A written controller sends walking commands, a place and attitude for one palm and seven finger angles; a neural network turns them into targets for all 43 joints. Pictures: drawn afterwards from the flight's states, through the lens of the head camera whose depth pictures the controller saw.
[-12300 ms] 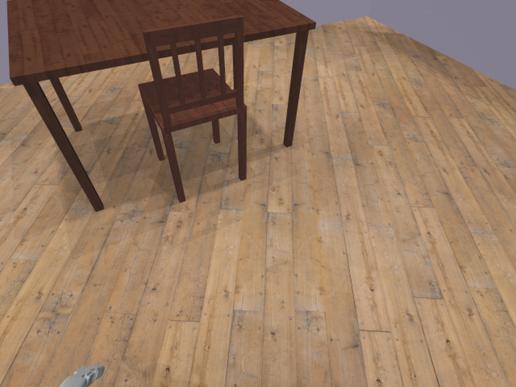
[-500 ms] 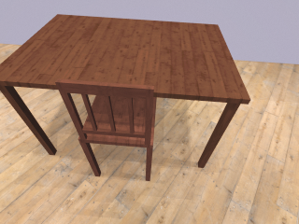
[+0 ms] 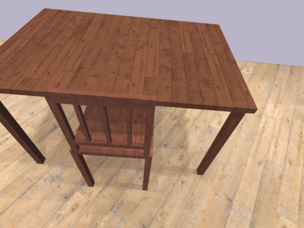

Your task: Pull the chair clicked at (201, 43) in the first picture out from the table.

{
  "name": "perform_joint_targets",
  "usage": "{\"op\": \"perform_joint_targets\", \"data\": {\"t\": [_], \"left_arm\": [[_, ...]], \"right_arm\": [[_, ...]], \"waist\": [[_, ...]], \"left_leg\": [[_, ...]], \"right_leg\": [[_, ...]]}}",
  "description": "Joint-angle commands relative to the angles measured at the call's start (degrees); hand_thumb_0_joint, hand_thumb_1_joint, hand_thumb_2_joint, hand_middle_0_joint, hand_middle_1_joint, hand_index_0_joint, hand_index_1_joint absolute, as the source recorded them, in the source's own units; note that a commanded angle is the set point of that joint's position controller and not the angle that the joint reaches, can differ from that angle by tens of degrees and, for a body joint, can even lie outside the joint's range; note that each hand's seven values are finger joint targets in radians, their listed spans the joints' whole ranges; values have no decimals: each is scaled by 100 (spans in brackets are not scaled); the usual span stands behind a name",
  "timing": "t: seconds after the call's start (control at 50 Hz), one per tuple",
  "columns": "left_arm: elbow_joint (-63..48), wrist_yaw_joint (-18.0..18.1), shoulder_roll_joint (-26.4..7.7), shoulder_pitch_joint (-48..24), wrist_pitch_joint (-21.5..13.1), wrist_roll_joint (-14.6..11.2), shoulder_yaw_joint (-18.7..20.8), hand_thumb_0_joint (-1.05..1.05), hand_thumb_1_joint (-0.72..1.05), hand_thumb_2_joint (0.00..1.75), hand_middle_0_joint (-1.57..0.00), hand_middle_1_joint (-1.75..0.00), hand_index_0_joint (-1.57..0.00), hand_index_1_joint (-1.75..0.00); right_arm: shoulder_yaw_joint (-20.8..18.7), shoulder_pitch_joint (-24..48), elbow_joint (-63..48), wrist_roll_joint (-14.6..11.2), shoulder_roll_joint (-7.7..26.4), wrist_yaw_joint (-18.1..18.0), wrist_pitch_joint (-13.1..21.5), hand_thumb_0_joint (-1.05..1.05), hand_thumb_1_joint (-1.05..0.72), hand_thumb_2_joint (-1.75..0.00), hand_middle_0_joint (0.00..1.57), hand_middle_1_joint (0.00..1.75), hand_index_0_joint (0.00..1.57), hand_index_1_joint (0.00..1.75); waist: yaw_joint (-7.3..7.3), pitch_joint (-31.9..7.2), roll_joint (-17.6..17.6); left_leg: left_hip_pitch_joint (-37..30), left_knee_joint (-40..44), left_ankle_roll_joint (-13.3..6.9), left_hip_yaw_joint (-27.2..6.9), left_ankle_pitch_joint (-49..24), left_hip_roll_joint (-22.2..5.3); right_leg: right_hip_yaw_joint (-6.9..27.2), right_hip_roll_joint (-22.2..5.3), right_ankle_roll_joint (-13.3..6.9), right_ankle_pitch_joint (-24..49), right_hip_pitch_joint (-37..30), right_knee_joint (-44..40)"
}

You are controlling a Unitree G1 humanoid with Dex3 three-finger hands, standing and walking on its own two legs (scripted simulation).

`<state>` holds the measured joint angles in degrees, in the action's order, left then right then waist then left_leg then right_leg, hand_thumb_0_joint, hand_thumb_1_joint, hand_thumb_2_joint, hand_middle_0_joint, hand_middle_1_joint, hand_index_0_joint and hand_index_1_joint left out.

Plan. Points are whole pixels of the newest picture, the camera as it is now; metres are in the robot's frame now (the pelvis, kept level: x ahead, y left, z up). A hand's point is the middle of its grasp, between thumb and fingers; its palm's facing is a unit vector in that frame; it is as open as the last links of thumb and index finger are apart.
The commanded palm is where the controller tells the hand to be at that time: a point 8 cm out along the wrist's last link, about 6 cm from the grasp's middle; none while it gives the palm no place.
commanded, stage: come to a stop and stand still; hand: left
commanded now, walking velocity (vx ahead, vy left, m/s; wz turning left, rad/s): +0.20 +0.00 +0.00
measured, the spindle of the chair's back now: (106, 125) +0.48 +0.19 -0.10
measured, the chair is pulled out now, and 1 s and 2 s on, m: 0.00 0.00 0.00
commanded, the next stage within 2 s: look again from close up in 1.34 s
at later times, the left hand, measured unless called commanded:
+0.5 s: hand out of the picture +0.13 +0.18 -0.17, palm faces +0.09 -0.98 -0.19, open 7.2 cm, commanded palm none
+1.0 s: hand out of the picture -0.07 +0.17 -0.17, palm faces +0.08 -0.98 -0.18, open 7.4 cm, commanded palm none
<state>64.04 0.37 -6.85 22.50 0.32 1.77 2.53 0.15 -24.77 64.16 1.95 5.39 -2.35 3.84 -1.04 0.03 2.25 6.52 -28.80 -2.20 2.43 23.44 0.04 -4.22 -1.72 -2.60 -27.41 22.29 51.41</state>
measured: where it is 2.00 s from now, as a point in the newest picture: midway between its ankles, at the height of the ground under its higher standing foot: outside the picture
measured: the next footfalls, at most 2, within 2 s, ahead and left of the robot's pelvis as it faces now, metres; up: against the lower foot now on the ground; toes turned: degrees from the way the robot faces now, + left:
right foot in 0.20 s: +0.15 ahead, -0.11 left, +0.00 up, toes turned -4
left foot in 0.54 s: +0.10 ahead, +0.12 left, +0.00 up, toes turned +5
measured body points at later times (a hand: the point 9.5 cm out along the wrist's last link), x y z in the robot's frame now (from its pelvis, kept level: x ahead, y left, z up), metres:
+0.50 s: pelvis +0.04 +0.00 +0.00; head +0.07 +0.01 +0.44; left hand +0.12 +0.23 -0.16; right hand +0.12 -0.24 -0.15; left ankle +0.06 +0.12 -0.71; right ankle +0.11 -0.11 -0.73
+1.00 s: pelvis -0.01 +0.01 +0.01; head +0.00 +0.01 +0.46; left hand -0.07 +0.22 -0.15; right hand +0.04 -0.21 -0.15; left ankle +0.06 +0.11 -0.73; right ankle -0.05 -0.10 -0.73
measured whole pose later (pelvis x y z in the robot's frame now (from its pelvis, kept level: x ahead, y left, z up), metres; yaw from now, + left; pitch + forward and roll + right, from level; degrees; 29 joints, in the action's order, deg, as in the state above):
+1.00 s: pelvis -0.01 +0.01 +0.01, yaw +1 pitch -2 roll +0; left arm 64.1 1.8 -6.8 22.9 0.2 1.1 -0.1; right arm -1.9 -12.0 61.2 0.4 9.8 -1.2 -0.7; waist 0.6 1.5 -0.7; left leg 16.0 -23.5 -2.1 5.7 6.1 0.0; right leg -1.6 -0.9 -0.1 -18.4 7.0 26.8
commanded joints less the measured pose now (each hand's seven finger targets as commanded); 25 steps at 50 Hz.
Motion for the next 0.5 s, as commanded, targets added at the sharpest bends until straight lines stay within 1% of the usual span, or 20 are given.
{"op": "perform_joint_targets", "data": {"t": [0.0, 0.04, 0.06, 0.08, 0.1, 0.12, 0.14, 0.16, 0.18, 0.2, 0.22, 0.24, 0.26, 0.28, 0.32, 0.36, 0.38, 0.42, 0.46, 0.48], "left_arm": [[-868, -68, -80, -1005, -334, -51, 30, 0, 90, 90, -20, -30, -20, -30], [-944, -107, -65, -1138, -309, -70, 15, 0, 90, 90, -20, -30, -20, -30], [-962, -105, -77, -1146, -294, -75, 14, 0, 90, 90, -20, -30, -20, -30], [-887, -83, -141, -1028, -296, -90, 16, 0, 90, 90, -20, -30, -20, -30], [-760, -56, -171, -667, -298, -89, 15, 0, 90, 90, -20, -30, -20, -30], [-598, -9, -288, -210, -317, -92, 32, 0, 90, 90, -20, -30, -20, -30], [-433, 61, -531, 253, -358, -110, 70, 0, 90, 90, -20, -30, -20, -30], [-315, 161, -953, 611, -406, -91, 137, 0, 90, 90, -20, -30, -20, -30], [-270, 193, -1334, 649, -410, -125, 176, 0, 90, 90, -20, -30, -20, -30], [-383, 206, -1488, 369, -377, -113, 183, 0, 90, 90, -20, -30, -20, -30], [-466, 241, -1190, -2, -312, -98, 143, 0, 90, 90, -20, -30, -20, -30], [-525, 262, -1047, -307, -267, -79, 123, 0, 90, 90, -20, -30, -20, -30], [-584, 274, -930, -550, -224, -74, 74, 0, 90, 90, -20, -30, -20, -30], [-635, 284, -935, -717, -187, -52, 99, 0, 90, 90, -20, -30, -20, -30], [-761, 260, -1057, -801, -119, -44, 160, 0, 90, 90, -20, -30, -20, -30], [-861, 228, -1149, -937, -52, -34, 224, 0, 90, 90, -20, -30, -20, -30], [-895, 225, -1179, -948, -32, -26, 225, 0, 90, 90, -20, -30, -20, -30], [-1005, 208, -1214, -1060, 11, -3, 244, 0, 90, 90, -20, -30, -20, -30], [-1093, 187, -1191, -1133, 42, 0, 262, 0, 90, 90, -20, -30, -20, -30], [-1104, 183, -1155, -1136, 65, -25, 239, 0, 90, 90, -20, -30, -20, -30]], "right_arm": [[-78, -987, 214, 31, 819, -63, 74, 0, -90, -90, 20, 30, 20, 30], [-99, -880, 202, 21, 870, -71, 79, 0, -90, -90, 20, 30, 20, 30], [-104, -785, 199, 6, 866, -75, 72, 0, -90, -90, 20, 30, 20, 30], [-87, -698, 200, -4, 829, -92, 39, 0, -90, -90, 20, 30, 20, 30], [-83, -633, 185, -50, 882, -107, 22, 0, -90, -90, 20, 30, 20, 30], [-109, -560, 158, -111, 925, -109, 4, 0, -90, -90, 20, 30, 20, 30], [-112, -517, 107, -173, 878, -83, 2, 0, -90, -90, 20, 30, 20, 30], [-109, -649, 47, -226, 684, -49, 9, 0, -90, -90, 20, 30, 20, 30], [-140, -743, -13, -268, 597, -61, -55, 0, -90, -90, 20, 30, 20, 30], [-242, -609, -65, -277, 696, -107, -126, 0, -90, -90, 20, 30, 20, 30], [-218, -403, -54, -246, 398, -107, -221, 0, -90, -90, 20, 30, 20, 30], [-200, -248, -46, -224, 287, -87, -322, 0, -90, -90, 20, 30, 20, 30], [-214, -106, -41, -216, 301, -71, -394, 0, -90, -90, 20, 30, 20, 30], [-234, -68, -54, -198, 243, -41, -437, 0, -90, -90, 20, 30, 20, 30], [-236, -23, -106, -167, 218, 30, -500, 0, -90, -90, 20, 30, 20, 30], [-285, 72, -223, -132, 286, 72, -548, 0, -90, -90, 20, 30, 20, 30], [-303, 182, -272, -128, 314, 88, -559, 0, -90, -90, 20, 30, 20, 30], [-322, 368, -455, -117, 409, 103, -558, 0, -90, -90, 20, 30, 20, 30], [-334, 343, -520, -108, 445, 108, -507, 0, -90, -90, 20, 30, 20, 30], [-329, 273, -493, -118, 445, 112, -476, 0, -90, -90, 20, 30, 20, 30]], "waist": [[-227, 893, -890], [-171, 641, -1090], [-118, 620, -1161], [-19, 546, -1048], [165, 296, -968], [365, 1, -853], [552, -348, -575], [620, -845, 262], [478, -1292, 750], [345, -936, 598], [286, -358, 641], [265, -94, 982], [186, 158, 901], [140, 260, 687], [108, 84, 642], [108, 7, 712], [140, -20, 629], [98, 0, 686], [8, -89, 655], [-48, -87, 653]], "left_leg": [[-834, 1021, -1075, -1459, -4748, -1635], [-839, 1003, -882, -1091, -4674, -1347], [-720, 947, -783, -898, -4862, -1232], [-578, 672, -657, -734, -5396, -1174], [-497, 330, -501, -569, -5882, -1049], [-373, -78, -302, -493, -5912, -931], [127, -526, -100, -503, -5412, -820], [1150, -1451, 130, -345, -3529, -422], [1397, -2502, 267, -221, 720, 58], [1281, -2848, 195, -510, 1389, 25], [1388, -3017, 218, -440, 1318, -32], [1441, -3110, 256, -375, 1304, -169], [1396, -2951, 286, -378, 1245, -239], [1382, -2697, 317, -266, 1137, -216], [1227, -2468, 382, -28, 592, -128], [1174, -2390, 426, 81, 243, -61], [1092, -2331, 440, 120, 126, -66], [997, -1991, 439, 97, -6, -86], [573, -953, 417, 199, -477, -37], [145, -308, 400, 256, -943, -22]], "right_leg": [[-18, -165, -39, -139, 1693, 369], [-178, -71, -35, 214, 1265, -213], [-270, -9, -39, 448, 970, -571], [-301, 77, -50, 648, 489, -1085], [-348, 196, -32, 1234, -141, -1610], [-329, 206, 8, 2072, -932, -2203], [-59, -43, -14, 3235, -2014, -2424], [975, -1053, -387, 5853, -3266, -2071], [1850, -2374, -1118, 8503, -3506, -2060], [1711, -2557, -1471, 8476, -2684, -2252], [1458, -2333, -1425, 8006, -2000, -2381], [1359, -2196, -1392, 7508, -1512, -2461], [1153, -2055, -1296, 6989, -1064, -2589], [916, -1960, -1214, 6659, -939, -2627], [764, -1754, -1054, 5562, -673, -2756], [828, -1663, -993, 4376, -475, -2938], [840, -1625, -984, 3943, -346, -3005], [969, -1593, -907, 3167, -194, -3069], [970, -1410, -710, 2388, -122, -2852], [876, -1229, -537, 1885, 105, -2705]]}}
